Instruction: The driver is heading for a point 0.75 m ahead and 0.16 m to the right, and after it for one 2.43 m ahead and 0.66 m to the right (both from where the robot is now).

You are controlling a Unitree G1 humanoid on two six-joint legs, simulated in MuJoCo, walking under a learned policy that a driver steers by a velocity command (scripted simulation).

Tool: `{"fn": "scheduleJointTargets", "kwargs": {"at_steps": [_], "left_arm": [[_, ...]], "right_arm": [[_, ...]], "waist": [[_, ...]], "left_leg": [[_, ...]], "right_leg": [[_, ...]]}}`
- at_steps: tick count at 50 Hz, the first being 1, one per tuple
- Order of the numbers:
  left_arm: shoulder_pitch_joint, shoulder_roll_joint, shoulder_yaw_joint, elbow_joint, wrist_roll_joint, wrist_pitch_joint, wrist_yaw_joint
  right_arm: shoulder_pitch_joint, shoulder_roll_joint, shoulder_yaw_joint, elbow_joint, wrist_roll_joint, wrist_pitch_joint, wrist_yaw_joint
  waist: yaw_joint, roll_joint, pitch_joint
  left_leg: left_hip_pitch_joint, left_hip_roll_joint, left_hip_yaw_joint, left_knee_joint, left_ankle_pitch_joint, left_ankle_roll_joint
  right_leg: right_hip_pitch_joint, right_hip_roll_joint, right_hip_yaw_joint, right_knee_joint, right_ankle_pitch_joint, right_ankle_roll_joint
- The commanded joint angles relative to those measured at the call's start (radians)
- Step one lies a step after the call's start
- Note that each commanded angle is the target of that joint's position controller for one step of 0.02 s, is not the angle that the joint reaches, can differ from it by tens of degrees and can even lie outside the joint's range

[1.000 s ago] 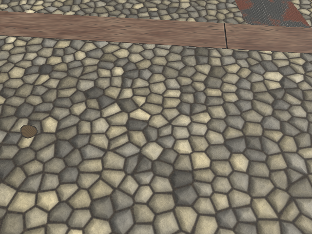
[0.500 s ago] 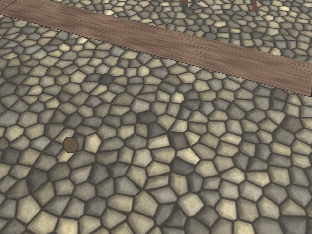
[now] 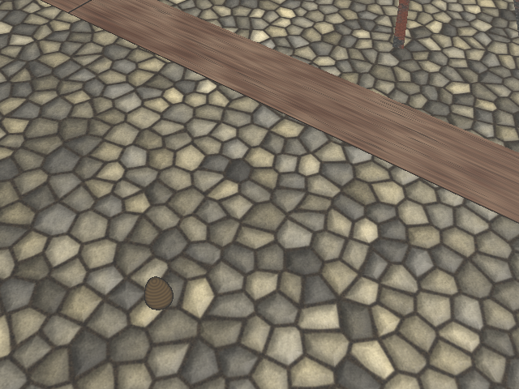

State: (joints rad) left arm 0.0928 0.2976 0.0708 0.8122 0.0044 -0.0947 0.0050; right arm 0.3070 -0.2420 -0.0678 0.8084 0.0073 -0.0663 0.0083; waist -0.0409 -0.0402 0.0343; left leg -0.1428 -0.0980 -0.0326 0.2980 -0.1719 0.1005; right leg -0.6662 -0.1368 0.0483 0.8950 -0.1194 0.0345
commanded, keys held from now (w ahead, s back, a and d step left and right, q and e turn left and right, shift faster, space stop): w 0.56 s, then w+e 0.44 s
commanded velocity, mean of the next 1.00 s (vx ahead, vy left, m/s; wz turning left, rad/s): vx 0.50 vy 0.00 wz -0.08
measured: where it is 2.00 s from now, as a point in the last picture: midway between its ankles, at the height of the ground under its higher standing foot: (315, 196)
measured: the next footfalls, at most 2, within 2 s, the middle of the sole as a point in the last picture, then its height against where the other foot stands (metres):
right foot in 0.26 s outside the picture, level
left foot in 0.78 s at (212, 331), level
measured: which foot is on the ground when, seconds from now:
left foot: down 0.00-0.28, up 0.30-0.76, down 0.78-1.00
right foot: up 0.00-0.24, down 0.26-0.80, up 0.82-1.00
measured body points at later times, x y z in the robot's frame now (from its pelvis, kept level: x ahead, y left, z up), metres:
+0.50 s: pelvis +0.30 -0.07 +0.00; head +0.32 -0.07 +0.45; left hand +0.34 +0.20 -0.13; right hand +0.43 -0.34 -0.12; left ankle +0.35 +0.10 -0.67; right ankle +0.30 -0.15 -0.75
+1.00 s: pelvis +0.57 -0.01 +0.00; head +0.59 +0.00 +0.45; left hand +0.71 +0.26 -0.13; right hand +0.61 -0.29 -0.12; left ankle +0.59 +0.10 -0.75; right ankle +0.58 -0.17 -0.66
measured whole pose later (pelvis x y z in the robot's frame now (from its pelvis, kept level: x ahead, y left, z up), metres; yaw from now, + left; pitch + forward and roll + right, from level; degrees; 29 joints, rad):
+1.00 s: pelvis +0.57 -0.01 +0.00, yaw -9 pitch +1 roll +2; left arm 0.25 0.31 0.08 0.83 -0.03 -0.03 0.01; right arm 0.25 -0.25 -0.07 0.86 -0.01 -0.10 0.01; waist -0.02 -0.05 0.02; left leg -0.18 -0.01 0.13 0.34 -0.18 0.03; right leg -0.62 -0.10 0.04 1.11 -0.27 -0.01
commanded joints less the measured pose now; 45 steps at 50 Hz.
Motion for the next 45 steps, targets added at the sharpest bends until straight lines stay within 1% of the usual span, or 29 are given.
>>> {"fn": "scheduleJointTargets", "kwargs": {"at_steps": [1,4,8,10,11,12,13,14,15,16,17,18,19,20,23,25,28,30,33,36,37,38,39,40,41,42,43,44,45], "left_arm": [[-0.054,0.042,0.004,-0.06,-0.003,-0.009,-0.007],[-0.138,0.035,-0.004,-0.082,-0.014,-0.016,-0.021],[-0.19,0.053,-0.005,-0.114,-0.015,-0.029,-0.043],[-0.15,0.07,0.0,-0.11,-0.016,-0.033,-0.05],[-0.098,0.089,0.008,-0.099,-0.016,-0.034,-0.049],[0.014,0.117,0.024,-0.067,-0.014,-0.034,-0.044],[0.176,0.16,0.04,-0.029,-0.003,-0.033,-0.038],[0.316,0.244,0.061,-0.009,0.011,-0.03,-0.033],[0.363,0.194,0.05,0.023,-0.008,-0.023,-0.039],[0.301,0.134,0.028,0.013,-0.025,-0.02,-0.039],[0.219,0.106,0.018,-0.007,-0.017,-0.013,-0.034],[0.156,0.088,0.009,-0.014,-0.006,-0.011,-0.035],[0.122,0.066,0.001,-0.02,0.004,-0.016,-0.036],[0.109,0.062,-0.002,-0.018,0.009,-0.018,-0.037],[0.125,0.092,0.005,0.001,-0.001,-0.026,-0.033],[0.149,0.114,0.011,0.014,-0.003,-0.022,-0.023],[0.184,0.123,0.012,0.03,-0.013,-0.011,-0.013],[0.241,0.129,0.014,0.053,-0.022,-0.005,-0.01],[0.296,0.135,0.017,0.076,-0.03,0.013,-0.006],[0.291,0.152,0.027,0.079,-0.032,0.029,0.005],[0.276,0.159,0.03,0.076,-0.032,0.034,0.007],[0.263,0.146,0.025,0.071,-0.029,0.036,0.007],[0.253,0.098,0.007,0.052,-0.016,0.034,0.005],[0.357,-0.006,-0.022,0.027,-0.008,0.019,0.002],[0.368,0.016,-0.022,0.025,-0.031,0.005,-0.001],[0.289,0.116,0.007,0.013,-0.055,0.003,0.0],[0.225,0.121,0.011,-0.004,-0.055,0.008,0.002],[0.206,0.108,0.014,-0.008,-0.043,0.017,0.005],[0.217,0.092,0.02,-0.007,-0.036,0.03,0.005]], "right_arm": [[0.001,-0.166,-0.037,-0.047,0.003,-0.015,-0.017],[0.045,-0.173,-0.036,-0.018,0.005,-0.015,-0.017],[0.095,-0.177,-0.039,0.02,0.007,-0.001,-0.022],[0.089,-0.188,-0.043,0.026,0.008,0.008,-0.028],[0.073,-0.199,-0.045,0.023,0.006,0.011,-0.029],[0.052,-0.199,-0.043,0.019,0.005,0.016,-0.029],[0.042,-0.173,-0.029,0.007,-0.001,0.017,-0.027],[0.154,-0.089,-0.003,-0.007,-0.01,0.004,-0.021],[0.177,-0.071,0.008,0.01,0.007,-0.012,-0.015],[0.088,-0.167,-0.013,-0.011,0.029,-0.026,-0.01],[-0.004,-0.177,-0.013,-0.04,0.037,-0.033,-0.007],[-0.05,-0.166,-0.014,-0.05,0.023,-0.034,-0.009],[-0.045,-0.161,-0.021,-0.046,0.009,-0.028,-0.012],[-0.017,-0.142,-0.02,-0.037,0.006,-0.019,-0.012],[-0.015,-0.104,-0.012,-0.037,0.001,-0.001,-0.018],[-0.084,-0.099,-0.009,-0.059,-0.005,-0.001,-0.019],[-0.181,-0.076,0.001,-0.08,-0.004,-0.011,-0.011],[-0.264,-0.066,0.007,-0.102,-0.002,-0.018,-0.005],[-0.343,-0.075,0.007,-0.131,0.006,-0.03,0.01],[-0.328,-0.116,-0.004,-0.135,0.008,-0.047,0.022],[-0.281,-0.133,-0.012,-0.124,0.009,-0.051,0.021],[-0.17,-0.167,-0.031,-0.091,0.006,-0.054,0.015],[-0.006,-0.223,-0.051,-0.059,-0.011,-0.057,0.006],[0.114,-0.319,-0.076,-0.042,-0.025,-0.046,-0.002],[0.144,-0.268,-0.063,-0.03,-0.015,-0.037,0.001],[0.078,-0.196,-0.041,-0.038,-0.009,-0.035,-0.002],[0.007,-0.16,-0.028,-0.046,-0.006,-0.034,-0.004],[-0.059,-0.126,-0.017,-0.044,-0.009,-0.036,-0.001],[-0.103,-0.105,-0.011,-0.042,-0.014,-0.041,0.0]], "waist": [[-0.004,0.099,-0.025],[-0.041,0.112,0.016],[-0.049,0.112,0.04],[-0.019,0.13,0.021],[0.013,0.145,-0.014],[0.076,0.14,-0.086],[0.148,0.115,-0.213],[0.135,-0.079,-0.384],[0.141,-0.247,-0.454],[0.154,-0.139,-0.299],[0.136,-0.062,-0.175],[0.103,0.0,-0.078],[0.069,-0.011,-0.053],[0.047,-0.029,-0.047],[0.028,-0.035,-0.032],[0.043,-0.018,-0.018],[0.075,-0.014,-0.005],[0.106,-0.006,0.01],[0.126,-0.014,0.028],[0.087,-0.041,0.012],[0.054,-0.053,-0.011],[-0.005,-0.043,-0.077],[-0.077,-0.006,-0.215],[-0.066,0.213,-0.384],[-0.072,0.338,-0.459],[-0.074,0.227,-0.293],[-0.054,0.179,-0.185],[-0.021,0.145,-0.108],[0.013,0.171,-0.068]], "left_leg": [[-0.009,0.222,-0.112,-0.122,0.28,0.124],[0.013,0.243,-0.122,-0.136,0.171,0.114],[0.179,0.316,-0.159,-0.063,0.257,0.11],[0.231,0.334,-0.163,-0.01,0.382,0.088],[0.238,0.325,-0.153,0.049,0.541,0.076],[0.22,0.287,-0.122,0.177,0.701,0.058],[0.103,0.237,-0.086,0.385,0.644,0.03],[-0.255,0.102,-0.041,0.762,0.26,-0.038],[-0.483,0.003,-0.09,0.98,-0.391,-0.065],[-0.594,0.071,-0.137,1.056,-0.369,-0.049],[-0.611,0.127,-0.093,1.032,-0.278,-0.04],[-0.586,0.169,-0.064,0.959,-0.206,-0.043],[-0.53,0.205,-0.067,0.891,-0.156,-0.046],[-0.477,0.219,-0.063,0.86,-0.133,-0.052],[-0.476,0.239,-0.037,0.755,-0.075,-0.083],[-0.522,0.246,-0.028,0.642,0.031,-0.104],[-0.493,0.222,0.0,0.435,0.204,-0.111],[-0.456,0.193,0.016,0.332,0.265,-0.116],[-0.46,0.166,0.005,0.242,0.248,-0.115],[-0.391,0.15,-0.013,0.178,0.16,-0.092],[-0.312,0.137,-0.001,0.162,0.128,-0.078],[-0.145,0.122,0.017,0.134,0.12,-0.053],[0.131,0.215,-0.056,0.191,0.143,-0.002],[0.536,0.469,-0.398,0.196,0.084,0.123],[0.569,0.543,-0.675,0.051,-0.109,0.179],[0.437,0.501,-0.554,0.015,-0.22,0.13],[0.297,0.467,-0.423,-0.012,-0.201,0.096],[0.163,0.427,-0.324,-0.055,-0.14,0.083],[0.069,0.397,-0.242,-0.092,-0.082,0.071]], "right_leg": [[0.041,0.027,-0.026,-0.19,0.203,0.008],[0.063,0.054,-0.039,-0.314,0.287,-0.006],[-0.009,0.071,-0.031,-0.391,0.186,-0.052],[0.04,0.087,-0.04,-0.411,0.105,-0.081],[0.126,0.115,-0.064,-0.413,0.064,-0.099],[0.289,0.149,-0.096,-0.435,0.079,-0.126],[0.558,0.086,-0.038,-0.396,0.124,-0.175],[0.968,-0.158,0.332,-0.382,0.058,-0.315],[1.097,-0.266,0.682,-0.555,-0.131,-0.388],[0.994,-0.233,0.613,-0.596,-0.285,-0.333],[0.839,-0.197,0.476,-0.621,-0.275,-0.293],[0.679,-0.158,0.375,-0.659,-0.182,-0.28],[0.59,-0.125,0.311,-0.683,-0.1,-0.266],[0.535,-0.101,0.266,-0.708,-0.049,-0.263],[0.479,-0.085,0.166,-0.761,0.086,-0.284],[0.494,-0.077,0.118,-0.778,0.144,-0.282],[0.506,-0.033,0.033,-0.781,0.176,-0.245],[0.515,-0.027,0.032,-0.771,0.158,-0.236],[0.592,-0.061,0.077,-0.718,0.147,-0.237],[0.651,-0.102,0.137,-0.64,0.169,-0.213],[0.648,-0.1,0.144,-0.591,0.224,-0.202],[0.62,-0.057,0.118,-0.475,0.321,-0.178],[0.49,0.004,0.078,-0.242,0.244,-0.143],[0.124,0.148,-0.019,0.131,-0.122,-0.07],[-0.037,0.17,0.059,0.315,-0.486,-0.06],[-0.113,0.109,0.085,0.39,-0.428,-0.068],[-0.119,0.065,0.054,0.384,-0.341,-0.072],[-0.083,0.035,0.046,0.342,-0.274,-0.068],[-0.03,0.005,0.054,0.296,-0.223,-0.065]]}}
Velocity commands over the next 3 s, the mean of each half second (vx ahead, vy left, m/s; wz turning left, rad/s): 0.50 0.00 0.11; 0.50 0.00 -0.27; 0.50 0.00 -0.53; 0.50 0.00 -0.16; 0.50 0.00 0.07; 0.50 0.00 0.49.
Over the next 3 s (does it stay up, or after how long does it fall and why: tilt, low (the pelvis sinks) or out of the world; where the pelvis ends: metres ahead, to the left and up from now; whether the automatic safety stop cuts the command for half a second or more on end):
stays up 1.58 -0.44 -0.02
